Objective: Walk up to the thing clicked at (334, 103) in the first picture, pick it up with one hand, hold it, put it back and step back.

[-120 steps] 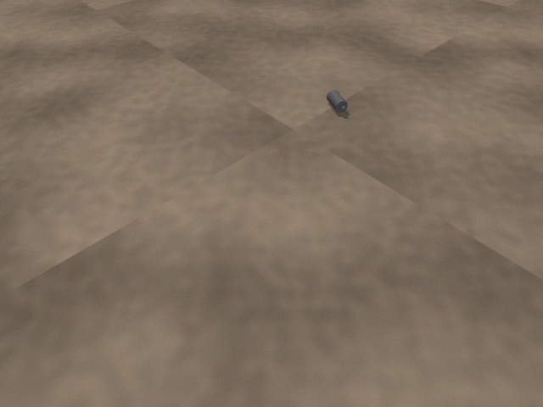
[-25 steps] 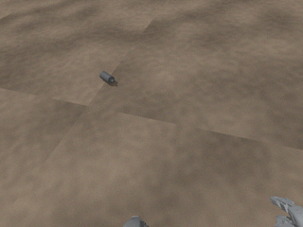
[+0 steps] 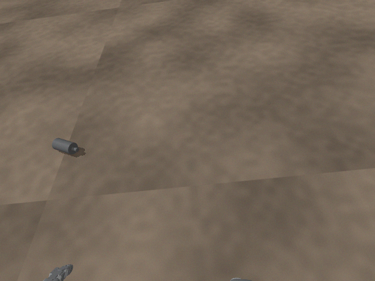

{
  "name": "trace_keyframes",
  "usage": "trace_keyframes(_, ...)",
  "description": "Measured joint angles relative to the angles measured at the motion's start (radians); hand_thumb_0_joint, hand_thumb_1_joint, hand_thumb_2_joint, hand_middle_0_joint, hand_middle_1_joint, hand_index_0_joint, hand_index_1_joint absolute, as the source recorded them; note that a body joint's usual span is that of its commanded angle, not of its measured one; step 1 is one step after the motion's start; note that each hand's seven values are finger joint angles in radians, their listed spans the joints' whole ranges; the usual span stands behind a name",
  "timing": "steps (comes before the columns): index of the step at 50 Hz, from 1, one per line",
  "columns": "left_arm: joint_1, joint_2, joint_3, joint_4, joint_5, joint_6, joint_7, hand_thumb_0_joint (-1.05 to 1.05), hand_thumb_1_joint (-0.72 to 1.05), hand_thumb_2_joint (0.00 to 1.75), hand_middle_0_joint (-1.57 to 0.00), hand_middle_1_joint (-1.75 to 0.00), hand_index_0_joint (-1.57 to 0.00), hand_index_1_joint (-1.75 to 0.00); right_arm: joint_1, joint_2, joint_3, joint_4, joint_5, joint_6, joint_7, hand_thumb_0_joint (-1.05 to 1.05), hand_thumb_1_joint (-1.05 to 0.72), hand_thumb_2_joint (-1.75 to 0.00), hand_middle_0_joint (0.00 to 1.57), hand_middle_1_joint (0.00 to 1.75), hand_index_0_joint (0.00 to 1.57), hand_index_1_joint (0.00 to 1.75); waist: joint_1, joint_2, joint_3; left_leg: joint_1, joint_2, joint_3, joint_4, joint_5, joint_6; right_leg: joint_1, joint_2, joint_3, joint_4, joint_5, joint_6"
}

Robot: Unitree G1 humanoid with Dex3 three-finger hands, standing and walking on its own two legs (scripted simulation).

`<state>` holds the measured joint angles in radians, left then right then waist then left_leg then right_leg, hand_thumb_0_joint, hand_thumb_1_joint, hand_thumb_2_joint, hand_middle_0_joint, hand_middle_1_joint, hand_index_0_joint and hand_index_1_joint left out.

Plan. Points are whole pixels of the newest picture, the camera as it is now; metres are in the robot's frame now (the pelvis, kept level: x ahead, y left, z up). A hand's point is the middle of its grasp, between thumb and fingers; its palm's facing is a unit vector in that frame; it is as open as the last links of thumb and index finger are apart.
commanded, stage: walk up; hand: left
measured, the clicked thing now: (67, 146) +1.22 +0.82 -0.71
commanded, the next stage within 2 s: none
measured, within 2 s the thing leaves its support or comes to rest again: neither
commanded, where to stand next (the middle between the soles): +0.77 +0.82 m, yaw -30 degrees
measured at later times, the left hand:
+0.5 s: hand out of the picture +0.25 +0.52 -0.14, palm faces -0.16 -0.79 -0.59, open 7.3 cm
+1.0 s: hand out of the picture +0.48 +0.58 -0.09, palm faces -0.20 -0.76 -0.62, open 7.3 cm
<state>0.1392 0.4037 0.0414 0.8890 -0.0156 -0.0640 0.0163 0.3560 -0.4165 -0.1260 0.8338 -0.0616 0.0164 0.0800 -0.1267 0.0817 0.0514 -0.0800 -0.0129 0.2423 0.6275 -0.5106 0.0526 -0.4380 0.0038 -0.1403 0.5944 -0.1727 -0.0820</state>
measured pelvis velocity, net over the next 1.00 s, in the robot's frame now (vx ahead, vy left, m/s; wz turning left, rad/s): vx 0.33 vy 0.30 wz -0.28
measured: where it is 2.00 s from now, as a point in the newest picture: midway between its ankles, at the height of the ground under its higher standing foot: (77, 235)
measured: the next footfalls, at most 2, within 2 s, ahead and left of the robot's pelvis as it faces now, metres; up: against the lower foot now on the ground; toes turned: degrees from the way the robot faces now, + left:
left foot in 0.42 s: +0.32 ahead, +0.32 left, +0.00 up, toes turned -3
right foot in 0.78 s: +0.39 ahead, +0.13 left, +0.00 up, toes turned -21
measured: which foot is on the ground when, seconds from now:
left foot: up 0.00-0.40, down 0.42-0.78, up 0.80-1.00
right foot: down 0.00-0.44, up 0.46-0.76, down 0.78-1.00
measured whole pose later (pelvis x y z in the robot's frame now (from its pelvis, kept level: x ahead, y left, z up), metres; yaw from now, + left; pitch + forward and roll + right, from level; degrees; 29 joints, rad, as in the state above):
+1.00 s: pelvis +0.33 +0.30 +0.00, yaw -16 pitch -3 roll -1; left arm 0.31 0.41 0.06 0.87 0.03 -0.10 0.10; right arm 0.24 -0.47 -0.10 0.79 -0.07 0.11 0.10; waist -0.01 0.17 0.07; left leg -0.57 0.10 -0.07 1.23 -0.39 -0.01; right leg -0.39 -0.06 -0.07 0.70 -0.27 -0.01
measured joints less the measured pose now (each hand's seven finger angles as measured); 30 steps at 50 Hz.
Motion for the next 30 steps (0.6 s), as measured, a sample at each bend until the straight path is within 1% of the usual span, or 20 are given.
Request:
trace_keyframes(1,-0.003,-0.011,0.003,-0.009,0.005,-0.004,0.007,0.00,0.91,0.89,-0.20,-0.30,-0.21,-0.30,-0.013,0.008,0.003,0.001,0.000,0.009,-0.004,0.01,-0.91,-0.90,0.20,0.30,0.20,0.30,0.011,0.020,0.011,-0.048,0.012,-0.044,0.135,-0.018,-0.030,0.001,0.014,-0.002,0.030,-0.026,-0.004)
trace_keyframes(2,-0.002,-0.016,0.001,-0.021,0.009,-0.007,0.014,0.00,0.91,0.89,-0.20,-0.30,-0.21,-0.30,-0.019,0.020,0.012,-0.003,0.000,0.015,-0.006,0.01,-0.91,-0.90,0.20,0.30,0.20,0.30,0.021,0.025,0.015,-0.111,0.005,-0.103,0.275,-0.034,-0.061,0.002,0.014,-0.002,0.058,-0.048,-0.004)
trace_keyframes(3,0.003,-0.019,-0.003,-0.031,0.009,-0.008,0.022,0.00,0.91,0.89,-0.21,-0.30,-0.21,-0.30,-0.022,0.030,0.022,-0.008,0.000,0.021,-0.006,0.01,-0.91,-0.90,0.20,0.29,0.20,0.30,0.035,0.024,0.013,-0.177,-0.005,-0.157,0.407,-0.037,-0.086,0.010,0.010,0.001,0.075,-0.068,-0.006)
trace_keyframes(4,0.011,-0.025,-0.006,-0.035,0.004,-0.007,0.031,0.00,0.91,0.89,-0.21,-0.30,-0.21,-0.30,-0.028,0.035,0.032,-0.010,0.001,0.025,-0.004,0.01,-0.91,-0.90,0.20,0.29,0.20,0.30,0.051,0.026,0.011,-0.237,-0.003,-0.198,0.511,-0.018,-0.102,0.029,0.008,0.007,0.075,-0.080,-0.006)
trace_keyframes(5,0.026,-0.032,-0.007,-0.035,0.002,-0.009,0.039,0.00,0.91,0.89,-0.21,-0.30,-0.21,-0.30,-0.038,0.036,0.039,-0.009,0.002,0.026,-0.001,0.01,-0.91,-0.89,0.20,0.29,0.20,0.30,0.067,0.030,0.009,-0.290,0.010,-0.231,0.577,0.017,-0.105,0.054,0.007,0.016,0.062,-0.084,0.000)
trace_keyframes(7,0.069,-0.041,-0.007,-0.027,0.002,-0.015,0.046,0.00,0.91,0.89,-0.21,-0.30,-0.21,-0.30,-0.067,0.028,0.047,-0.016,0.009,0.027,0.005,0.01,-0.91,-0.89,0.20,0.30,0.20,0.30,0.090,0.041,0.005,-0.374,0.052,-0.286,0.607,0.093,-0.096,0.109,0.004,0.041,0.024,-0.085,0.026)
trace_keyframes(9,0.117,-0.044,-0.005,-0.010,0.008,-0.021,0.044,0.00,0.90,0.89,-0.21,-0.30,-0.21,-0.30,-0.098,0.012,0.047,-0.039,0.010,0.026,0.014,0.01,-0.91,-0.89,0.20,0.30,0.20,0.30,0.099,0.053,0.003,-0.441,0.098,-0.333,0.565,0.156,-0.085,0.156,-0.005,0.065,-0.007,-0.090,0.050)
trace_keyframes(11,0.160,-0.044,-0.003,0.008,0.015,-0.027,0.039,0.00,0.90,0.89,-0.21,-0.30,-0.21,-0.30,-0.129,-0.009,0.038,-0.062,0.008,0.028,0.024,0.01,-0.91,-0.89,0.20,0.30,0.20,0.30,0.106,0.064,0.004,-0.493,0.138,-0.360,0.499,0.205,-0.083,0.188,-0.018,0.090,-0.022,-0.102,0.072)
trace_keyframes(14,0.210,-0.033,-0.001,0.028,0.029,-0.032,0.034,0.00,0.90,0.89,-0.21,-0.30,-0.21,-0.30,-0.168,-0.042,0.020,-0.081,0.006,0.039,0.040,0.01,-0.91,-0.89,0.20,0.30,0.20,0.30,0.118,0.077,0.007,-0.538,0.185,-0.356,0.394,0.275,-0.085,0.213,-0.042,0.126,-0.029,-0.128,0.100)
trace_keyframes(16,0.234,-0.017,0.005,0.033,0.040,-0.035,0.033,0.00,0.90,0.89,-0.21,-0.30,-0.21,-0.30,-0.184,-0.060,0.010,-0.083,0.003,0.044,0.050,0.01,-0.91,-0.89,0.20,0.30,0.20,0.30,0.128,0.078,0.006,-0.540,0.202,-0.340,0.316,0.304,-0.083,0.220,-0.059,0.145,-0.024,-0.150,0.114)
trace_keyframes(19,0.260,0.021,0.016,0.032,0.048,-0.037,0.038,0.00,0.90,0.89,-0.21,-0.30,-0.21,-0.30,-0.198,-0.080,-0.001,-0.079,0.001,0.045,0.060,0.01,-0.91,-0.89,0.20,0.29,0.20,0.30,0.144,0.068,0.003,-0.495,0.202,-0.317,0.196,0.314,-0.071,0.212,-0.084,0.173,0.014,-0.201,0.133)
trace_keyframes(21,0.269,0.052,0.023,0.035,0.048,-0.030,0.043,0.00,0.90,0.89,-0.21,-0.30,-0.21,-0.30,-0.197,-0.087,-0.009,-0.079,-0.001,0.039,0.061,0.01,-0.91,-0.90,0.20,0.29,0.20,0.30,0.145,0.050,-0.005,-0.431,0.180,-0.290,0.115,0.276,-0.064,0.193,-0.112,0.193,0.071,-0.254,0.143)
trace_keyframes(22,0.259,0.075,0.030,0.042,0.049,-0.020,0.048,0.00,0.90,0.89,-0.21,-0.30,-0.21,-0.30,-0.202,-0.073,-0.015,-0.075,-0.004,0.030,0.055,0.01,-0.91,-0.90,0.20,0.29,0.20,0.30,0.137,0.010,0.004,-0.423,0.148,-0.268,0.129,0.241,-0.088,0.171,-0.147,0.213,0.133,-0.283,0.125)
trace_keyframes(23,0.244,0.094,0.036,0.050,0.048,-0.010,0.057,0.00,0.90,0.89,-0.21,-0.30,-0.21,-0.30,-0.205,-0.056,-0.015,-0.075,-0.009,0.022,0.049,0.00,-0.91,-0.90,0.20,0.29,0.20,0.30,0.133,-0.030,0.022,-0.420,0.123,-0.240,0.160,0.217,-0.097,0.137,-0.163,0.251,0.227,-0.303,0.098)
trace_keyframes(24,0.231,0.102,0.039,0.055,0.043,0.000,0.067,0.00,0.90,0.89,-0.21,-0.30,-0.21,-0.30,-0.206,-0.043,-0.008,-0.076,-0.010,0.014,0.043,0.00,-0.91,-0.90,0.20,0.29,0.20,0.30,0.132,-0.049,0.034,-0.418,0.118,-0.221,0.185,0.198,-0.099,0.092,-0.142,0.276,0.332,-0.324,0.080)
trace_keyframes(25,0.219,0.103,0.038,0.061,0.038,0.007,0.077,0.01,0.90,0.89,-0.21,-0.30,-0.21,-0.30,-0.204,-0.031,0.001,-0.074,-0.003,0.010,0.039,0.00,-0.91,-0.89,0.20,0.29,0.20,0.30,0.130,-0.055,0.041,-0.408,0.122,-0.206,0.193,0.184,-0.095,0.043,-0.111,0.271,0.432,-0.336,0.060)
trace_keyframes(26,0.208,0.100,0.032,0.066,0.034,0.010,0.082,0.01,0.91,0.89,-0.21,-0.30,-0.21,-0.30,-0.199,-0.019,0.007,-0.071,0.004,0.010,0.034,0.00,-0.91,-0.89,0.20,0.29,0.20,0.30,0.124,-0.058,0.046,-0.391,0.125,-0.192,0.185,0.178,-0.087,-0.001,-0.087,0.244,0.514,-0.330,0.045)
trace_keyframes(27,0.198,0.097,0.026,0.072,0.028,0.009,0.083,0.01,0.91,0.89,-0.20,-0.30,-0.21,-0.30,-0.192,-0.006,0.011,-0.069,0.007,0.012,0.029,0.00,-0.91,-0.89,0.20,0.29,0.20,0.30,0.116,-0.063,0.048,-0.368,0.124,-0.178,0.163,0.178,-0.078,-0.039,-0.071,0.213,0.564,-0.310,0.038)
trace_keyframes(28,0.189,0.093,0.020,0.076,0.020,0.006,0.079,0.01,0.91,0.89,-0.20,-0.30,-0.21,-0.30,-0.182,0.005,0.016,-0.067,0.008,0.014,0.024,0.00,-0.91,-0.89,0.20,0.29,0.20,0.30,0.105,-0.069,0.048,-0.341,0.117,-0.162,0.133,0.182,-0.070,-0.069,-0.061,0.184,0.584,-0.285,0.035)
trace_keyframes(30,0.173,0.080,0.010,0.073,0.009,-0.004,0.070,0.01,0.91,0.89,-0.20,-0.30,-0.21,-0.30,-0.157,0.015,0.025,-0.065,0.008,0.015,0.016,0.00,-0.91,-0.89,0.20,0.30,0.20,0.30,0.083,-0.077,0.048,-0.289,0.097,-0.133,0.076,0.190,-0.050,-0.110,-0.051,0.133,0.563,-0.244,0.038)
